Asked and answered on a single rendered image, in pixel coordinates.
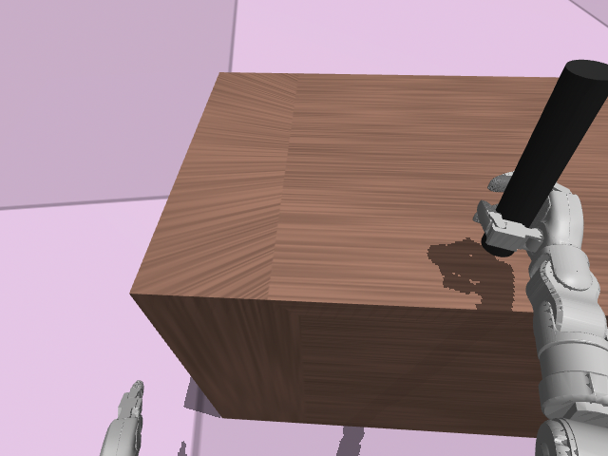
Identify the right robot hand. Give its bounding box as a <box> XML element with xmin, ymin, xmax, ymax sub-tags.
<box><xmin>473</xmin><ymin>171</ymin><xmax>583</xmax><ymax>260</ymax></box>

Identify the left robot hand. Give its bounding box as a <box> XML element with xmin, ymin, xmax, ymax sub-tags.
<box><xmin>100</xmin><ymin>380</ymin><xmax>143</xmax><ymax>456</ymax></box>

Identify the right robot arm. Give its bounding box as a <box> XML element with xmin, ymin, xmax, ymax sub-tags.
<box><xmin>525</xmin><ymin>244</ymin><xmax>608</xmax><ymax>456</ymax></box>

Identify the can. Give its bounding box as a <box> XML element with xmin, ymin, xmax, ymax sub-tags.
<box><xmin>481</xmin><ymin>60</ymin><xmax>608</xmax><ymax>257</ymax></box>

